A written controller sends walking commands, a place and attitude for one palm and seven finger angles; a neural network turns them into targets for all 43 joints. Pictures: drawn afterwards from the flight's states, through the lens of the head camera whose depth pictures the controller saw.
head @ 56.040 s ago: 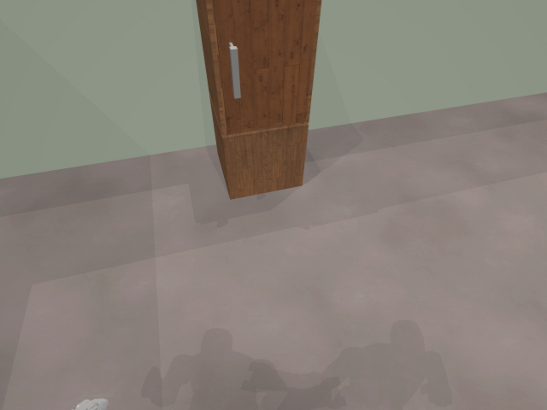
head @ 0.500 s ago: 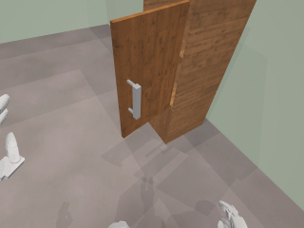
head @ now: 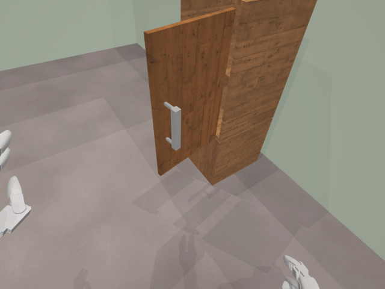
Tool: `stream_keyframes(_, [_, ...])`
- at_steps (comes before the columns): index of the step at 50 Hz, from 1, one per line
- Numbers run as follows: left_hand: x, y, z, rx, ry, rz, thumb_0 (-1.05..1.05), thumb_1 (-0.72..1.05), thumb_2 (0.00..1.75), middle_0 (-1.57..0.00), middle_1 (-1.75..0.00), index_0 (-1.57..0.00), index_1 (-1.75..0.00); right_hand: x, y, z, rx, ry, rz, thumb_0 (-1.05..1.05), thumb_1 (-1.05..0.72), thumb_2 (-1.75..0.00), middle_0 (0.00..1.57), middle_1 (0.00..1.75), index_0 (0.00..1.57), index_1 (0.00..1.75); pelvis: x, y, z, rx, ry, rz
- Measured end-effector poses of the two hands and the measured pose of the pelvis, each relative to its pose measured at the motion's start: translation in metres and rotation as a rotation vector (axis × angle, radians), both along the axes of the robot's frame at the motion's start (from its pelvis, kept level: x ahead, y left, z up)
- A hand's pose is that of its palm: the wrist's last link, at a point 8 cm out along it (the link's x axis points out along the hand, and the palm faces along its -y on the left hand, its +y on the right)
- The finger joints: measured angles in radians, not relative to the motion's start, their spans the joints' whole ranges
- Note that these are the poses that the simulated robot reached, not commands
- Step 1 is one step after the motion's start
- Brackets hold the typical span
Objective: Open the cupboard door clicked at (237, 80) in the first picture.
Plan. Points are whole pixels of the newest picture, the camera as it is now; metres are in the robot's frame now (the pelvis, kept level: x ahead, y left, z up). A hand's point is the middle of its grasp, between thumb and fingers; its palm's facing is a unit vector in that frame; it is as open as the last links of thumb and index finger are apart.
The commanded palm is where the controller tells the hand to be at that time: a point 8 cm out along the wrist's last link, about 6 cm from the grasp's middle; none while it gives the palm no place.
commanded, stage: stop stepping back and stand still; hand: left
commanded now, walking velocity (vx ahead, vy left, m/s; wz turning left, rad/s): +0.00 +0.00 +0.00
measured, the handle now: (171, 126) +0.64 +0.10 -0.06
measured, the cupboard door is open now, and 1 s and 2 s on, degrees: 100 100 100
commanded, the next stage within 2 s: let the arm hang, fingers relaxed in 0.22 s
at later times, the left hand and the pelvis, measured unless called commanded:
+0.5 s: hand (75, 288) +0.15 +0.25 -0.08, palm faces +0.04 -0.92 -0.40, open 7.4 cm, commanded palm none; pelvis -0.02 +0.01 +0.00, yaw +1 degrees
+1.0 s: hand out of the picture -0.05 +0.21 -0.17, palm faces +0.03 -0.96 -0.28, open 7.4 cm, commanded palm none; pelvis -0.02 -0.01 +0.01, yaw +2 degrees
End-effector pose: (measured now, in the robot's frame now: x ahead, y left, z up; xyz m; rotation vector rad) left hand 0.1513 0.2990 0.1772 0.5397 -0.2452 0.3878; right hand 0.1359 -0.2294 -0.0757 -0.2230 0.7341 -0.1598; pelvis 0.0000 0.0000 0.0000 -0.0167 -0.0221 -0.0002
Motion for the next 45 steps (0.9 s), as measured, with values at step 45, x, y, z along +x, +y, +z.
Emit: stream_keyframes(45, [-0.231,-0.055,-0.313,-0.607,1.685,0.345,0.01,0.91,0.89,-0.2,-0.3,-0.2,-0.3,-0.164,-0.027,-0.054,0.008,0.738,-0.088,0.0,-0.91,-0.9,0.2,0.3,0.2,0.3,-0.021,-0.007,0.006,0.001,-0.01,0.038])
